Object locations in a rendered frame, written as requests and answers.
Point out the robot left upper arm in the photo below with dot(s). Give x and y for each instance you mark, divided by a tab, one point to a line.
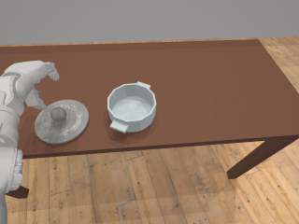
11	166

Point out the robot left forearm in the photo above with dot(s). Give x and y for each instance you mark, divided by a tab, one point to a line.
14	89

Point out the pot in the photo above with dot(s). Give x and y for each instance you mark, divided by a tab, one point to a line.
131	107

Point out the lid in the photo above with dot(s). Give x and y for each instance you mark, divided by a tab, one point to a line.
60	132

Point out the table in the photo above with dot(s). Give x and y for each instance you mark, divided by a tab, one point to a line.
210	92

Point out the left robot hand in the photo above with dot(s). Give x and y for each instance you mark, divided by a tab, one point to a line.
36	70

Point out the knob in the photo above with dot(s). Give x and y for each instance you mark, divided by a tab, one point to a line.
58	114

